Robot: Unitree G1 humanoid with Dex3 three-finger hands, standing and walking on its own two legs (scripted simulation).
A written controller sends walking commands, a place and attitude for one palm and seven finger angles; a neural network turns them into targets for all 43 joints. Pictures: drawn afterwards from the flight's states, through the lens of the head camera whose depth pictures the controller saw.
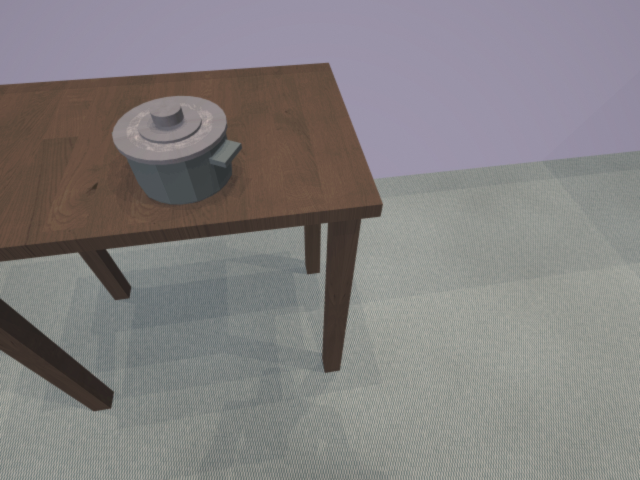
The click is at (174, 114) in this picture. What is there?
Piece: lid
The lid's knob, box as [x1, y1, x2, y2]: [149, 100, 183, 126]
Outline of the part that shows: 150,107 149,110 154,123 159,126 174,125 178,123 183,117 180,105 176,101 163,100 153,104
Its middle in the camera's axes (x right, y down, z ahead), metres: -0.23 -0.19 +0.58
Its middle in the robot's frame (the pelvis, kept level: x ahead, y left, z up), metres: +0.58 +0.27 +0.14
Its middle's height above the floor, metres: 0.91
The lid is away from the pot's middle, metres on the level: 0.00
